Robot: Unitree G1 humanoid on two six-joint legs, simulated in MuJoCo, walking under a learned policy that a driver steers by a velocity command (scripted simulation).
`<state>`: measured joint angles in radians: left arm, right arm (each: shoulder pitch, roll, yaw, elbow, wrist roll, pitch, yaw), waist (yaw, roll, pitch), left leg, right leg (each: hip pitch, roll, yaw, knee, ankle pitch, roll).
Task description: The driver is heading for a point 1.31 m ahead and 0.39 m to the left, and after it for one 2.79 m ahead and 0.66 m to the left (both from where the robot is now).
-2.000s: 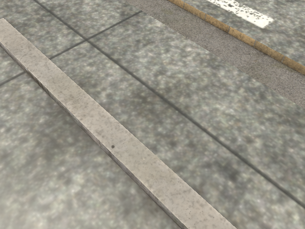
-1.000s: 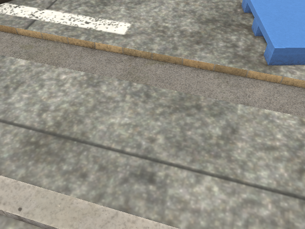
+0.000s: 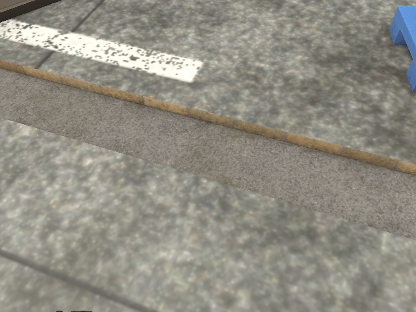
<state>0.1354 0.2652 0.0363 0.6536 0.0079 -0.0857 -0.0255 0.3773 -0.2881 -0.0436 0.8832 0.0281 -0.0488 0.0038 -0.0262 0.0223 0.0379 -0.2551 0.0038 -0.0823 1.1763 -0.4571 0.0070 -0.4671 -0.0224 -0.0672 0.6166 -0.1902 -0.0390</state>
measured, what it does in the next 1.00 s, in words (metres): walks ahead, turning left: left foot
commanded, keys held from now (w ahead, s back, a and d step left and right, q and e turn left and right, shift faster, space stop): w+q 0.78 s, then w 0.08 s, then no key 0.04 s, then e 0.10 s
